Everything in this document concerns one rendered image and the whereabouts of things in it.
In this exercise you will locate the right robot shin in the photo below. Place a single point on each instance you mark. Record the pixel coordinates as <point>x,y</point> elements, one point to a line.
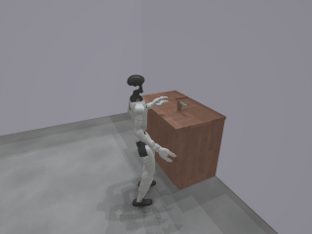
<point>143,187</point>

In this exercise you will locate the robot right forearm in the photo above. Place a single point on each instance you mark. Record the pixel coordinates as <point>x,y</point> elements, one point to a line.
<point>148,141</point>

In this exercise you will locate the robot left forearm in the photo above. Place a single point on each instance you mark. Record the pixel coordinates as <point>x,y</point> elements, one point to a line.
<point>149,105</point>

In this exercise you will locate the left robot upper arm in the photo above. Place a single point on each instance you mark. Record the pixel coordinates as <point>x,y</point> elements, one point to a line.
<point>129,111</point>

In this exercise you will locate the right robot upper arm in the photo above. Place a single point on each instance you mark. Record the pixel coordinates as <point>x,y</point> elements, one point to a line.
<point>139,112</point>

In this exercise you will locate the robot left hand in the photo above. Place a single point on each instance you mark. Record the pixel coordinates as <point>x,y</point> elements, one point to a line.
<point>157,102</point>

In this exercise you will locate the counter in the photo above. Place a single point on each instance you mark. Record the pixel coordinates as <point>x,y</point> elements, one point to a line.
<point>192,133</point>

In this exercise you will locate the robot right hand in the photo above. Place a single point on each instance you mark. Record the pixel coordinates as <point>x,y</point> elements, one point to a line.
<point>164,152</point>

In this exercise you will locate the tap lever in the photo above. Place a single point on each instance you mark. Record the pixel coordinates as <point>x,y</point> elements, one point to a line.
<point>184,105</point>

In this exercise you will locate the right robot foot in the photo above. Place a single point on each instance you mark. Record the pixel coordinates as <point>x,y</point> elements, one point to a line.
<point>144,202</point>

